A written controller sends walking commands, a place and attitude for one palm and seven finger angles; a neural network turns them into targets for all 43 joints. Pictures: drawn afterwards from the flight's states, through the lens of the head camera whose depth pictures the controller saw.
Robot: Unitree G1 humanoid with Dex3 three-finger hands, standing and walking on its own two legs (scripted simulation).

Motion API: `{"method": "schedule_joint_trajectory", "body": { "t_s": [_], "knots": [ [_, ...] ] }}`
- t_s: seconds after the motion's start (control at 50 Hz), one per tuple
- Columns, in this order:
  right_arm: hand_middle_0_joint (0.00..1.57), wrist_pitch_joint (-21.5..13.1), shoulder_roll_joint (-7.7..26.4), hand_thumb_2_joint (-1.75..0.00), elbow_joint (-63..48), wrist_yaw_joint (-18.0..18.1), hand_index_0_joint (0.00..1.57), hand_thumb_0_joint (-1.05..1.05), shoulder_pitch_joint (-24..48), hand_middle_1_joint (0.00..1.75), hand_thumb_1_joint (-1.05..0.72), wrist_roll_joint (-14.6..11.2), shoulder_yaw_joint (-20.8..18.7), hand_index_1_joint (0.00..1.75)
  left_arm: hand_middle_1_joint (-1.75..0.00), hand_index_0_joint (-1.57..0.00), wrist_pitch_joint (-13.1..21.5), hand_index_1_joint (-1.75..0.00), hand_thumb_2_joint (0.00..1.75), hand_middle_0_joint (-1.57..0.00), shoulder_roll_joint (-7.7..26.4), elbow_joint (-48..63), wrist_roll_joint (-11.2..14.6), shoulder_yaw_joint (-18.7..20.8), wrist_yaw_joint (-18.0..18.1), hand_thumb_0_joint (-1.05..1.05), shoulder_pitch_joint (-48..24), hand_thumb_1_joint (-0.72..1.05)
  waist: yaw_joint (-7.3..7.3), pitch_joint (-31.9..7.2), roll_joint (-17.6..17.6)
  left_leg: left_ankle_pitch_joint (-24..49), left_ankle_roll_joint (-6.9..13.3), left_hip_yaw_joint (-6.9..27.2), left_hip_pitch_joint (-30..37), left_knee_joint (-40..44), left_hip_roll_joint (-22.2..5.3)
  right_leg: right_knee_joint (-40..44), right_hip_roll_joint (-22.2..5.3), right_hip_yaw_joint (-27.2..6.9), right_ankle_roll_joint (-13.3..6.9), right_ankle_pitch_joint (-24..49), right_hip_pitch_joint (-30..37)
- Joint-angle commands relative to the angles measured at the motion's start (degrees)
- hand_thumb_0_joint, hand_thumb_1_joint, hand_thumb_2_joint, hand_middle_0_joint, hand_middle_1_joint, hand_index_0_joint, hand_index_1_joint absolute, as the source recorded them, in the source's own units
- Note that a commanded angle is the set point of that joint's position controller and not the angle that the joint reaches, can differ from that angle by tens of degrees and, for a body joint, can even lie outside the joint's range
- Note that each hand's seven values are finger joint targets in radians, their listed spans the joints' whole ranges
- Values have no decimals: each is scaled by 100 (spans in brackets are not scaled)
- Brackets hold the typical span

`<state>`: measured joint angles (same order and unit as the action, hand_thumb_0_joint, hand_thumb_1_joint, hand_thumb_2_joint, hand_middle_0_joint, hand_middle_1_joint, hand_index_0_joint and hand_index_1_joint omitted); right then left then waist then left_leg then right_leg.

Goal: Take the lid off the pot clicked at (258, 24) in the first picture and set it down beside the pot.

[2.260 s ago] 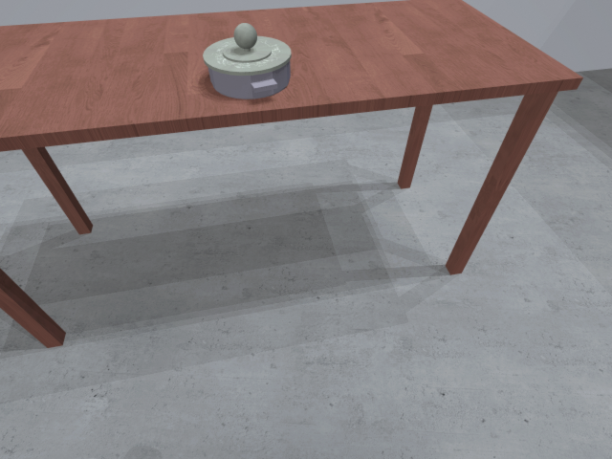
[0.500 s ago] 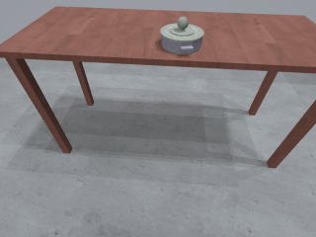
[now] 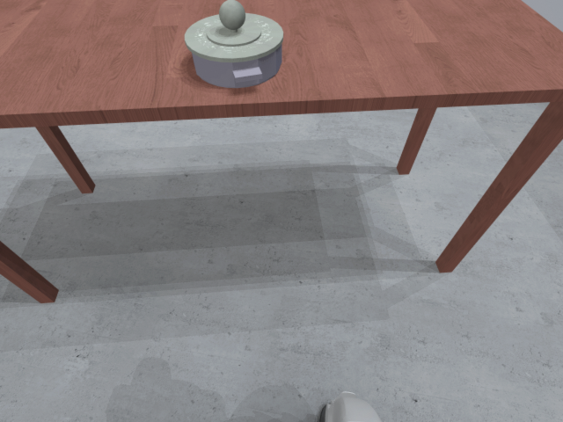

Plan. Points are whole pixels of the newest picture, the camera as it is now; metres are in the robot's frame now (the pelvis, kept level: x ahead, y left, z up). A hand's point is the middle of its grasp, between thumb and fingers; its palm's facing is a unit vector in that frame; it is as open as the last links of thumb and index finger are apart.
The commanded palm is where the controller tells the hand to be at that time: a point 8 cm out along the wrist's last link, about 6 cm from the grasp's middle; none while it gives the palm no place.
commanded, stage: take the last steps up to it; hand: left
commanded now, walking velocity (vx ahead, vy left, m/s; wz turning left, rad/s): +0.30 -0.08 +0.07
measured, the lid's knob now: (232, 15) +0.79 +0.11 +0.19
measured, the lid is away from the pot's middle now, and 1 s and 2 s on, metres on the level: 0.00 0.00 0.00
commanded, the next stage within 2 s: come to a stop and stand still in 0.60 s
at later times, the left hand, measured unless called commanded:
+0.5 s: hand out of the picture +0.14 +0.12 -0.17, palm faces +0.15 -0.98 -0.13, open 7.4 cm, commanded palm none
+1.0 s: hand (233, 280) +0.39 +0.11 -0.15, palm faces +0.08 -0.97 -0.25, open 7.4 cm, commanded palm none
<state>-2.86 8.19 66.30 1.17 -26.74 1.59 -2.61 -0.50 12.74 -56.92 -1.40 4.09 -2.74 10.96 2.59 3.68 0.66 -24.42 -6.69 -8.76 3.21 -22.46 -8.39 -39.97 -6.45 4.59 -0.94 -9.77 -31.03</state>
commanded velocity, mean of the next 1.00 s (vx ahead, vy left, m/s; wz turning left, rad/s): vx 0.07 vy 0.01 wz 0.05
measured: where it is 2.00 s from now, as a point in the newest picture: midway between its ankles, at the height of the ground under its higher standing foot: outside the picture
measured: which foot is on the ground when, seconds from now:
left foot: down 0.00-0.02, up 0.04-0.50, down 0.52-0.90, up 0.92-1.00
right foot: up 0.00-0.00, down 0.02-0.54, up 0.56-0.86, down 0.88-1.00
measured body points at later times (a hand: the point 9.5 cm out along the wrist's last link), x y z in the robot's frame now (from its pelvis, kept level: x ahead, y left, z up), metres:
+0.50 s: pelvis +0.20 -0.05 +0.01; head +0.20 -0.02 +0.46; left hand +0.13 +0.17 -0.16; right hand +0.32 -0.26 -0.12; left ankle +0.24 +0.05 -0.72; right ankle +0.13 -0.13 -0.72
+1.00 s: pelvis +0.33 -0.08 +0.01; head +0.37 -0.10 +0.45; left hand +0.39 +0.16 -0.13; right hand +0.34 -0.31 -0.16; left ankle +0.24 +0.04 -0.68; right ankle +0.39 -0.19 -0.72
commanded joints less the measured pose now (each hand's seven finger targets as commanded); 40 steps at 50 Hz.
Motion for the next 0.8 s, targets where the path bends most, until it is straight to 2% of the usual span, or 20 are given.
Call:
{"method": "schedule_joint_trajectory", "body": {
  "t_s": [0.0, 0.02, 0.04, 0.06, 0.12, 0.16, 0.2, 0.32, 0.4, 0.42, 0.46, 0.48, 0.5, 0.52, 0.56, 0.62, 0.64, 0.68, 0.74, 0.78],
  "knots": [
    [20, -71, 573, -90, -438, -52, 20, 0, -234, 30, -90, -79, -136, 30, -30, -20, 347, -30, 90, -20, 1398, -484, -44, 419, 148, 0, 2453, 90, -1125, -1427, 2021, -296, 695, -235, -3256, -3977, 381, 1614, -1156, -1943, -576, -1255, 4357],
    [20, 1, 471, -90, -727, -52, 20, 0, 37, 30, -90, -146, -54, 30, -30, -20, 330, -30, 90, -20, 1653, -436, 78, 391, 229, 0, 2474, 90, -1033, -1657, 2151, -1141, 838, 620, -3602, -5296, 576, 2619, -1821, -3467, -714, -1580, 3925],
    [20, 23, 491, -90, -774, -60, 20, 0, 279, 30, -90, -145, -97, 30, -30, -20, 294, -30, 90, -20, 1458, -322, 78, 353, 276, 0, 1922, 90, -871, -1223, 1512, -708, 977, 913, -3724, -5756, 296, 2766, -1707, -3168, -821, -2423, 3302],
    [20, 11, 477, -90, -781, -88, 20, 0, 615, 30, -90, -126, -127, 30, -30, -20, 308, -30, 90, -20, 1160, -196, 52, 282, 283, 0, 1386, 90, -771, -843, 1447, -206, 980, 945, -3847, -5944, 152, 2842, -1505, -2911, -764, -2621, 2550],
    [20, 108, 424, -90, -677, -83, 20, 0, 426, 30, -90, -14, -138, 30, -30, -20, 388, -30, 90, -20, 515, 54, 16, 62, 353, 0, 439, 90, -132, -435, 423, 546, 822, 892, -3304, -5247, -86, 2705, -1107, -1431, -723, -1212, 1555],
    [20, 190, 328, -90, -644, -101, 20, 0, 386, 30, -90, 8, -112, 30, -30, -20, 439, -30, 90, -20, 378, -3, -6, -5, 368, 0, 516, 90, -50, -287, 452, 708, 748, 750, -3205, -4751, -44, 2823, -994, -934, -709, -586, 1333],
    [20, 223, 314, -90, -751, -122, 20, 0, 599, 30, -90, 2, -115, 30, -30, -20, 459, -30, 90, -20, 313, -72, -14, -32, 379, 0, 660, 90, -73, -89, 546, 769, 686, 655, -3314, -4251, -28, 2981, -984, -821, -812, -450, 1393],
    [20, 140, 271, -90, -1150, -230, 20, 0, 1486, 30, -90, -33, -100, 30, -30, -20, 507, -30, 90, -20, 447, -226, -25, -26, 363, 0, 1140, 90, -320, 57, 108, 839, 712, 503, -3338, -2514, 104, 3132, -1112, -973, -1107, -490, 2022],
    [20, 33, 283, -90, -1226, -230, 20, 0, 1701, 30, -90, -39, -73, 30, -30, -20, 499, -30, 90, -20, 469, -318, -9, -7, 334, 0, 1260, 90, -352, 120, 91, 812, 802, 288, -2936, -1609, 308, 2765, -1037, -733, -1013, 198, 2395],
    [20, 13, 265, -90, -1192, -218, 20, 0, 1592, 30, -90, -39, -74, 30, -30, -20, 477, -30, 90, -20, 451, -328, -16, -10, 338, 0, 1277, 90, -308, 156, 71, 972, 776, 162, -2584, -1430, 380, 2601, -1005, -637, -919, 332, 2250],
    [20, -58, 398, -90, -991, -156, 20, 0, 989, 30, -90, -15, -75, 30, -30, -20, 465, -30, 90, -20, 372, -354, 47, -32, 332, 0, 1186, 90, 5, -86, -149, 1306, 859, 126, -1359, -646, 567, 1482, -587, -158, -640, 1262, 1959],
    [20, -105, 762, -90, -831, -99, 20, 0, 363, 30, -90, 18, -161, 30, -30, -20, 463, -30, 90, -20, 243, -302, 73, -58, 301, 0, 1244, 90, 240, -510, -739, 1649, 1137, 932, -264, -288, 42, 214, -192, 183, -349, 1147, 1323],
    [20, -119, 1354, -90, -740, -39, 20, 0, -208, 30, -90, 50, -294, 30, -30, -20, 483, -30, 90, -20, -22, -179, 112, -122, 264, 0, 1303, 90, 339, -887, -1862, 2612, 1830, 2855, 770, 216, -1320, -1411, 502, 601, 12, -979, -4],
    [20, -33, 1516, -90, -711, 0, 20, 0, -379, 30, -90, -34, -295, 30, -30, -20, 478, -30, 90, -20, 112, 15, 54, -135, 287, 0, 1058, 90, 359, -764, -1568, 3161, 2277, 3387, 722, 441, -1871, -2446, 555, 142, -22, -2474, -494],
    [20, -88, 992, -90, -729, 77, 20, 0, 123, 30, -90, -36, -153, 30, -30, -20, 425, -30, 90, -20, 137, -62, 45, -52, 295, 0, 644, 90, 194, -267, -688, 3851, 2131, 2615, -111, 579, -1522, -3046, 147, -351, 22, -1756, -733],
    [20, -190, 658, -90, -852, 76, 20, 0, 775, 30, -90, -77, -37, 30, -30, -20, 294, -30, 90, -20, -168, -175, 22, -76, 258, 0, 944, 90, -271, -103, -189, 3930, 1730, 1388, -1032, 777, -913, -2632, 19, -370, 156, -1048, -79],
    [20, -202, 632, -90, -888, 78, 20, 0, 833, 30, -90, -65, -86, 30, -30, -20, 225, -30, 90, -20, -256, -189, 2, -55, 263, 0, 1083, 90, -352, -182, -401, 3804, 1659, 1056, -1172, 847, -783, -2475, -8, -353, 205, -814, 39],
    [20, -195, 669, -90, -860, 79, 20, 0, 838, 30, -90, -83, -53, 30, -30, -20, 141, -30, 90, -20, -230, -147, -9, -58, 250, 0, 1018, 90, -372, -150, -569, 3653, 1673, 887, -1184, 941, -650, -1940, -33, -269, 273, -595, 75],
    [20, -149, 674, -90, -829, 115, 20, 0, 991, 30, -90, -60, 14, 30, -30, -20, 98, -30, 90, -20, -285, -66, 30, -111, 308, 0, 807, 90, -389, -127, -764, 4970, 1552, 610, -1320, 609, -516, -637, 70, -141, 284, -272, 691],
    [20, -50, 782, -90, -752, 136, 20, 0, 1009, 30, -90, -39, -13, 30, -30, -20, 96, -30, 90, -20, -224, -89, 33, -145, 358, 0, 806, 90, -341, -312, -842, 4981, 1412, 645, -1077, 198, -512, 131, 216, -3, 255, -158, 1175]
  ]
}}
